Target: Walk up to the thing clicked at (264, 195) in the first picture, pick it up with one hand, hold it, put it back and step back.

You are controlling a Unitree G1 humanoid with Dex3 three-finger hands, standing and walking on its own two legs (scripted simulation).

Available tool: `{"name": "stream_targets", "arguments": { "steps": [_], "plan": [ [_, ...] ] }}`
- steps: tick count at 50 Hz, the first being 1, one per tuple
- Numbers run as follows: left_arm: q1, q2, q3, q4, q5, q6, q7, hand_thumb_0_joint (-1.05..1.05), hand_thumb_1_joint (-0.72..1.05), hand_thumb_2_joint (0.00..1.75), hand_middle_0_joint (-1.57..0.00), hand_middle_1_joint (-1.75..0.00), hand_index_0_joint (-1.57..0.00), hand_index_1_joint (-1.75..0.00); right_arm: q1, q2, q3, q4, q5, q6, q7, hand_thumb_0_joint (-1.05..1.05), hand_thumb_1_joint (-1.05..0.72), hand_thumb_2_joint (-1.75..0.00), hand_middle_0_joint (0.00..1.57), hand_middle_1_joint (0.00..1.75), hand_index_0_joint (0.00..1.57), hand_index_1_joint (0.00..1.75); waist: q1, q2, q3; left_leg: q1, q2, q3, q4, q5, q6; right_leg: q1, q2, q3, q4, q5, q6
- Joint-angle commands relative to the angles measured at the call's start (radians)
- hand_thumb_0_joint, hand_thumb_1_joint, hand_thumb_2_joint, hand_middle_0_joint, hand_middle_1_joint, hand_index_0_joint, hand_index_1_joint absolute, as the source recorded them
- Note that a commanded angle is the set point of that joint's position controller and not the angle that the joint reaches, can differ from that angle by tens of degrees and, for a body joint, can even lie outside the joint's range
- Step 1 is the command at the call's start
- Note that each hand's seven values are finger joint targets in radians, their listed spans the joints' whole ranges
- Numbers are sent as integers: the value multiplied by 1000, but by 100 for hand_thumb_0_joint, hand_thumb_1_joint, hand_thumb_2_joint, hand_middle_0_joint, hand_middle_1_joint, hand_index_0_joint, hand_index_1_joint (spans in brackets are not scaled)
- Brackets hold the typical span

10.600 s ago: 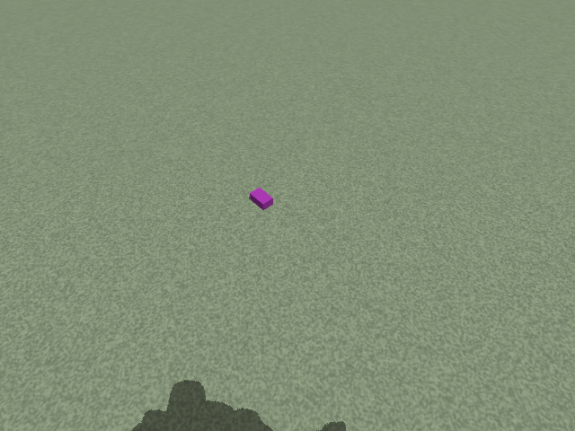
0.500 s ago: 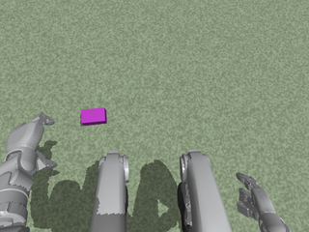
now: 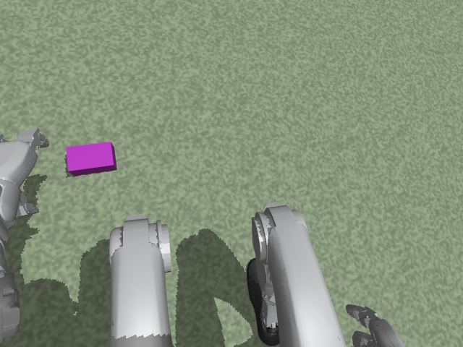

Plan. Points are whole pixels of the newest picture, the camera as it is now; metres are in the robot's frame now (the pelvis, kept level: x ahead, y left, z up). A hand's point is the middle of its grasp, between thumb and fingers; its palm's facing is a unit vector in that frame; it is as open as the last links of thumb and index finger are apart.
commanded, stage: rise first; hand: left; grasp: from above
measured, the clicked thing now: (92, 158) +0.51 +0.29 -0.34
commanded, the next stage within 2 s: none
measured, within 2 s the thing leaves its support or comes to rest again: neither
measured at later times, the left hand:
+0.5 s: hand (39, 169) +0.44 +0.34 -0.19, palm faces -0.43 -0.08 -0.90, open 12.9 cm
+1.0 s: hand (47, 165) +0.45 +0.33 -0.21, palm faces -0.43 -0.10 -0.90, open 13.1 cm
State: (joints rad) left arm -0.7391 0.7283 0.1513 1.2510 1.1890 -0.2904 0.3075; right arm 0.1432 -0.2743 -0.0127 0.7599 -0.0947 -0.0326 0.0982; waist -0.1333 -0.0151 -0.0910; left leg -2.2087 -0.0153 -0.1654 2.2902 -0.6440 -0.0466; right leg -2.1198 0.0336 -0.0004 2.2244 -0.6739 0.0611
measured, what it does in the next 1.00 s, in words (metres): stands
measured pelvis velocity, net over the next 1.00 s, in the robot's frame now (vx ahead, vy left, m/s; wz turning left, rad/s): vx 0.02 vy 0.00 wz -0.04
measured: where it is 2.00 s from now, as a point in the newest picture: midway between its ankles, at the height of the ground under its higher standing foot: (210, 324)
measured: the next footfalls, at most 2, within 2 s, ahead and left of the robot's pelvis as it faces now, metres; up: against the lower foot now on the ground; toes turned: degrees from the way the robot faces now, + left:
none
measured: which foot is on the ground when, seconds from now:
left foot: down 0.00-1.00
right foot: down 0.00-1.00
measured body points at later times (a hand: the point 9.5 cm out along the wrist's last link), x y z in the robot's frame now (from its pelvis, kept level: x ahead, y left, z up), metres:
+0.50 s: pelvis +0.01 +0.01 -0.03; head +0.24 +0.08 +0.35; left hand +0.45 +0.34 -0.14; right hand +0.09 -0.27 -0.14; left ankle +0.09 +0.14 -0.33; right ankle +0.11 -0.14 -0.33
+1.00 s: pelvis +0.02 +0.00 -0.04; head +0.26 +0.07 +0.33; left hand +0.47 +0.34 -0.16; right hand +0.08 -0.28 -0.14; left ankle +0.09 +0.14 -0.33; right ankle +0.11 -0.15 -0.33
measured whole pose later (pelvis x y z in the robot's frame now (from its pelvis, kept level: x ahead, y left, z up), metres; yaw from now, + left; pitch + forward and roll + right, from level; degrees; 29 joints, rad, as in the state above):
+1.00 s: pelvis +0.02 +0.00 -0.04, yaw -3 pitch +33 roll -9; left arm -0.88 0.83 0.20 1.43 1.27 -0.28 0.42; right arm 0.11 -0.27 0.05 0.76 -0.17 -0.03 0.14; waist -0.21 -0.03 -0.03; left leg -2.32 -0.01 -0.20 2.43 -0.70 -0.05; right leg -2.23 0.05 -0.01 2.34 -0.71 0.08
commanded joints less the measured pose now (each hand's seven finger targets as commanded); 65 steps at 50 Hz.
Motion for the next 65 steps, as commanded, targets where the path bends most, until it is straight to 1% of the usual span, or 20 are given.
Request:
{"name": "stream_targets", "arguments": {
  "steps": [1,11,18,19,23,25,26,27,33,35,41,43,46,47,48,51,56,57,60,65],
  "plan": [
    [-313,295,43,-115,27,2,68,0,-32,84,-28,-73,-27,-74,141,-234,-67,-31,-11,-14,-1,0,-89,-90,20,30,20,30,3,263,-618,542,4,120,-262,53,61,182,-1,-142,-213,98,-90],
    [-364,298,27,-25,93,4,112,0,-30,81,-29,-76,-29,-77,144,-231,-56,-11,-33,-2,12,0,-90,-90,20,30,20,30,-29,271,-619,525,6,107,-210,117,63,144,6,-151,-155,158,-89],
    [-389,322,48,10,91,17,135,0,-32,82,-26,-81,-26,-80,147,-234,-46,-10,-47,-3,19,0,-90,-90,20,30,20,30,-38,300,-629,517,9,106,-190,132,64,137,6,-153,-128,173,-84],
    [-387,303,34,10,90,18,133,0,-34,84,-25,-81,-25,-81,147,-228,-43,-11,-49,-4,20,0,-90,-90,20,30,20,30,-40,299,-628,517,9,109,-184,139,64,138,9,-153,-129,180,-84],
    [-391,311,39,19,84,23,136,0,-35,85,-25,-82,-24,-83,153,-230,-39,-9,-54,-5,23,0,-90,-90,20,30,20,30,-46,290,-626,497,9,112,-169,135,68,145,11,-154,-127,181,-84],
    [-410,330,56,7,81,23,141,0,-34,84,-24,-83,-24,-82,159,-237,-39,-12,-55,-4,23,0,-90,-90,20,30,20,30,-53,301,-633,504,11,107,-168,140,65,137,9,-155,-116,184,-82],
    [-405,335,57,10,76,24,141,0,-34,84,-25,-82,-25,-82,154,-236,-40,-13,-53,-4,23,0,-90,-90,20,30,20,30,-44,314,-632,508,13,106,-168,134,64,132,8,-154,-111,179,-83],
    [-408,324,42,23,78,23,138,0,-34,84,-24,-83,-24,-83,153,-236,-37,-10,-55,-6,24,0,-90,-90,20,30,20,30,-53,317,-620,496,12,106,-164,124,64,124,11,-156,-111,173,-85],
    [-388,365,68,38,80,18,138,0,-35,84,-25,-83,-25,-83,167,-234,-23,-11,-64,-4,28,0,-90,-90,20,30,20,30,-56,264,-626,437,6,125,-125,144,76,199,17,-148,-127,204,-83],
    [-399,368,77,27,66,16,142,0,-35,85,-23,-84,-24,-84,161,-241,-27,-12,-62,-4,27,0,-90,-90,20,30,20,30,-54,285,-625,449,10,119,-131,135,72,171,18,-155,-114,189,-83],
    [-389,386,87,46,72,14,143,0,-36,86,-23,-84,-23,-84,164,-243,-16,-13,-67,-1,33,0,-90,-90,20,30,20,30,-61,287,-603,425,7,119,-117,133,73,180,19,-158,-111,193,-83],
    [-399,374,74,47,68,11,142,0,-35,85,-24,-84,-24,-84,167,-242,-14,-13,-70,-2,35,0,-90,-90,20,30,20,30,-71,285,-594,422,8,120,-109,141,74,184,18,-157,-111,204,-81],
    [-389,381,84,46,65,8,144,0,-34,84,-24,-84,-24,-84,168,-247,-13,-10,-73,-1,36,0,-90,-90,20,30,20,30,-69,291,-609,437,9,116,-104,158,72,192,21,-162,-106,218,-79],
    [-399,391,83,38,69,5,142,0,-42,92,-24,-78,-20,-83,168,-250,-12,-12,-75,1,38,0,-90,-90,20,30,20,30,-72,290,-635,440,9,113,-102,165,71,203,23,-164,-102,225,-80],
    [-396,392,86,40,65,6,144,0,-38,87,-25,-82,-23,-83,170,-248,-12,-8,-74,-1,40,0,-90,-90,20,30,20,30,-73,292,-621,438,9,112,-99,172,72,197,21,-163,-96,232,-81],
    [-408,389,81,30,66,1,152,0,-36,86,-26,-81,-25,-82,160,-244,-10,-10,-76,2,39,0,-90,-90,20,30,20,30,-69,302,-629,429,9,118,-96,158,71,197,24,-159,-102,225,-82],
    [-429,388,79,46,77,7,163,0,-35,85,-26,-80,-25,-81,163,-257,-7,-9,-79,4,40,0,-90,-90,20,30,20,30,-86,328,-602,434,11,111,-105,143,68,161,23,-172,-94,208,-81],
    [-414,377,68,61,83,9,165,0,-37,87,-26,-81,-24,-83,156,-254,-7,-10,-76,5,39,0,-90,-90,20,30,20,30,-80,329,-596,431,10,111,-108,133,67,156,24,-172,-97,199,-83],
    [-423,364,56,81,82,18,169,0,-38,87,-26,-80,-24,-82,152,-255,0,-9,-76,3,41,0,-90,-90,20,30,20,30,-92,339,-577,450,11,101,-116,141,64,129,22,-180,-82,199,-81],
    [-454,387,66,87,83,23,174,0,-38,88,-26,-81,-24,-82,157,-262,3,-8,-76,0,40,0,-90,-90,20,30,20,30,-99,309,-590,413,7,107,-100,129,70,156,22,-175,-92,201,-79]
  ]
}}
